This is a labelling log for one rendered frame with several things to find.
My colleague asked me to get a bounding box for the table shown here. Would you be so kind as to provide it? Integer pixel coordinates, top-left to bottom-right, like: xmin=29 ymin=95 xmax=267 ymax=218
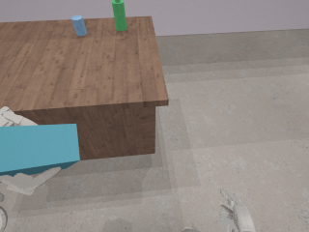
xmin=0 ymin=15 xmax=169 ymax=160

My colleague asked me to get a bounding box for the robot left hand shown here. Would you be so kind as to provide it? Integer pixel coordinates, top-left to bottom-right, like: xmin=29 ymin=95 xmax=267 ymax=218
xmin=0 ymin=106 xmax=62 ymax=195

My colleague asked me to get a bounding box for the sponge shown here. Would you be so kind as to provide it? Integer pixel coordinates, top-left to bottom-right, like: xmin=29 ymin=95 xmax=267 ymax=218
xmin=0 ymin=124 xmax=80 ymax=177

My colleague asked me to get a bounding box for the robot right hand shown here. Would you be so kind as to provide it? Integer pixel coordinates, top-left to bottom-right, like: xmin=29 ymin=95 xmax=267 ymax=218
xmin=217 ymin=188 xmax=256 ymax=232

